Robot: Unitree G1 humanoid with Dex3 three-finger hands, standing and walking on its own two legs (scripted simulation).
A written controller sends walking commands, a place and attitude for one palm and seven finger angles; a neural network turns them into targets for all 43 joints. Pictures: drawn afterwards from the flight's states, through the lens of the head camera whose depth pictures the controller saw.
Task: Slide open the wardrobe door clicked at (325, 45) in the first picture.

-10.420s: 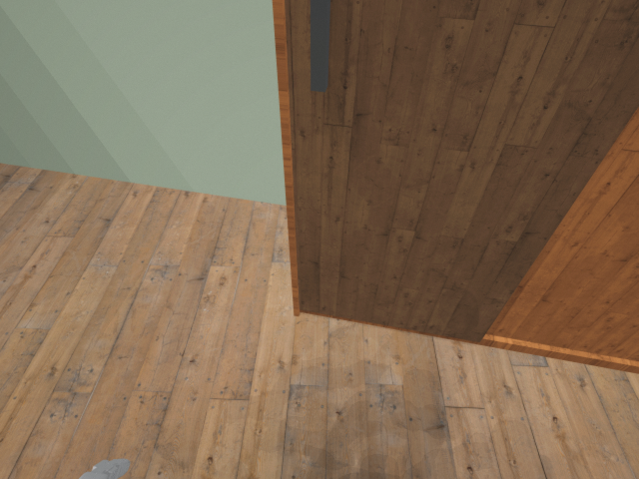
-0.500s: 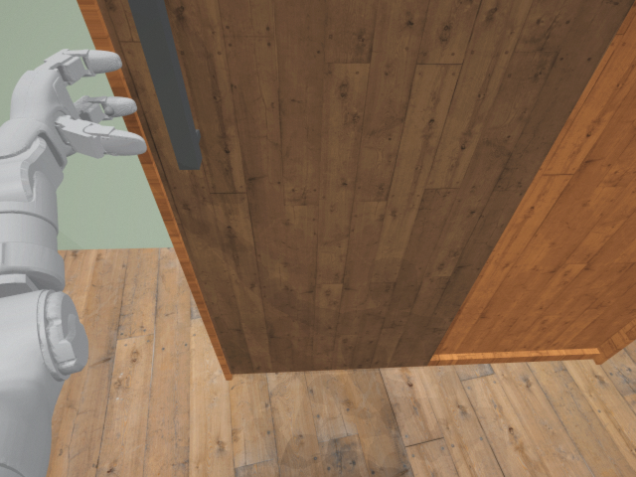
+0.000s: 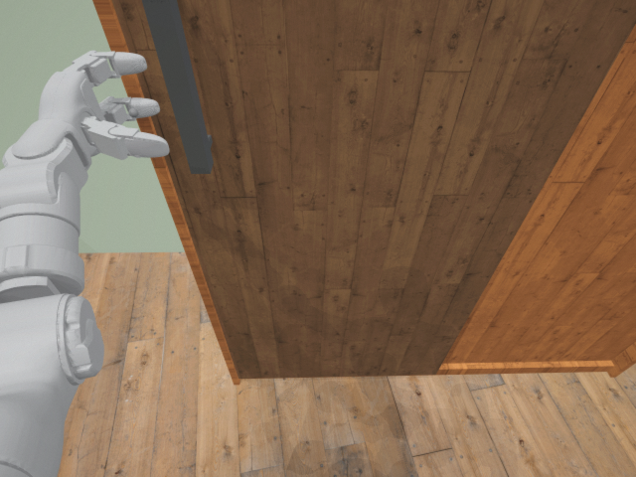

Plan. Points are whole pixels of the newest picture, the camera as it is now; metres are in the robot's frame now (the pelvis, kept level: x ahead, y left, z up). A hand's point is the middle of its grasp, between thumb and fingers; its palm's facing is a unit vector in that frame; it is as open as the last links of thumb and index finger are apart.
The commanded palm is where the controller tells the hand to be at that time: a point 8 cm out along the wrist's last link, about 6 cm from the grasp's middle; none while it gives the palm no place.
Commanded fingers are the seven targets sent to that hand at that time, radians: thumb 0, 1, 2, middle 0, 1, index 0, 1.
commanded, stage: feel for the door with the fingertips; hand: left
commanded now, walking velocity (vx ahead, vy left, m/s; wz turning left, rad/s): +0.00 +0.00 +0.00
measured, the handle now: (188, 86) +0.52 +0.17 +0.25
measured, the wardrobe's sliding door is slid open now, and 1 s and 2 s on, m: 0.00 0.00 0.00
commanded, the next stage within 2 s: slide the fingers in behind the handle in 0.86 s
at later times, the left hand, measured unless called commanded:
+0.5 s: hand (159, 105) +0.47 +0.19 +0.25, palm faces +0.08 -1.00 -0.01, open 14.0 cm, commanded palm +0.45 +0.25 +0.25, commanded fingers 0.00 -0.50 0.30 -0.30 -1.20 -0.30 -1.20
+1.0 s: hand (158, 101) +0.48 +0.20 +0.25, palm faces +0.06 -1.00 +0.01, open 13.7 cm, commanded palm +0.46 +0.25 +0.25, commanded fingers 0.00 -0.50 0.30 -0.30 -1.20 -0.30 -1.20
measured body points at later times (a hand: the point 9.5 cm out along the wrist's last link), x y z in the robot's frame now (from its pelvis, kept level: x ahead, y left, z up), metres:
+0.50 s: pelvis +0.00 +0.00 +0.00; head +0.00 -0.01 +0.45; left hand +0.46 +0.25 +0.25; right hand +0.05 -0.28 -0.11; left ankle +0.00 +0.12 -0.74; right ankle -0.02 -0.13 -0.74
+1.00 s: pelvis -0.01 +0.00 +0.00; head +0.01 +0.00 +0.45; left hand +0.47 +0.25 +0.25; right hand +0.04 -0.28 -0.11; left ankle +0.00 +0.13 -0.74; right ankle -0.02 -0.13 -0.74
